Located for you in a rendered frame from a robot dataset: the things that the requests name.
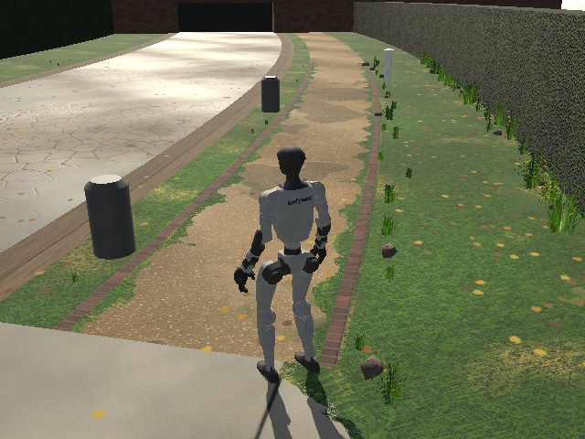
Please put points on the left robot hand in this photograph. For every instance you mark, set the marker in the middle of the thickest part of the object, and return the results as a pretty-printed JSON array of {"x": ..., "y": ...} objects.
[{"x": 241, "y": 278}]

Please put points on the left robot forearm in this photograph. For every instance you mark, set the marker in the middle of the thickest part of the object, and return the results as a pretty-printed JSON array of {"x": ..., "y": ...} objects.
[{"x": 254, "y": 253}]

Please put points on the robot right shin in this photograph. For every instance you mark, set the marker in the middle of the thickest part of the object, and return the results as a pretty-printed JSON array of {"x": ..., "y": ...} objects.
[{"x": 305, "y": 328}]

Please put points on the right robot forearm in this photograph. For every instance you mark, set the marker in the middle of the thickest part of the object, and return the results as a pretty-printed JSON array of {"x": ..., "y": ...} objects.
[{"x": 321, "y": 236}]

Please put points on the robot right upper arm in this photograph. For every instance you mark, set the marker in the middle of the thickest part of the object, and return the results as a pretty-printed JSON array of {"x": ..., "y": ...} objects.
[{"x": 320, "y": 204}]

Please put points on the right robot foot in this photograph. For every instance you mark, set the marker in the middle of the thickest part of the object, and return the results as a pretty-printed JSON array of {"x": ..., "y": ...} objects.
[{"x": 312, "y": 365}]

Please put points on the right robot hand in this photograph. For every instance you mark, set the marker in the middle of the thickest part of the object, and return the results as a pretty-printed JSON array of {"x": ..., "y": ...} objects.
[{"x": 321, "y": 253}]

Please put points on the robot left upper arm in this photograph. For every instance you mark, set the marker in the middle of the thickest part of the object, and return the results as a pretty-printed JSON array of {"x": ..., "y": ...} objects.
[{"x": 267, "y": 200}]

